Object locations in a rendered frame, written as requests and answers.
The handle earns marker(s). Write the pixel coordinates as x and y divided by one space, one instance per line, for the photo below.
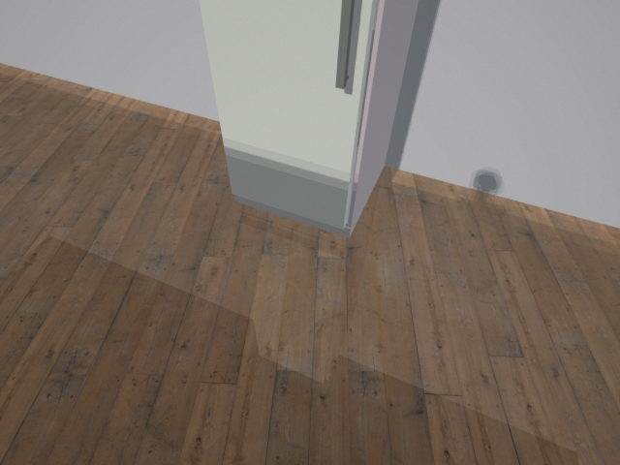
346 22

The fridge door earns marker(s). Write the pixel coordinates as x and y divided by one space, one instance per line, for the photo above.
290 136

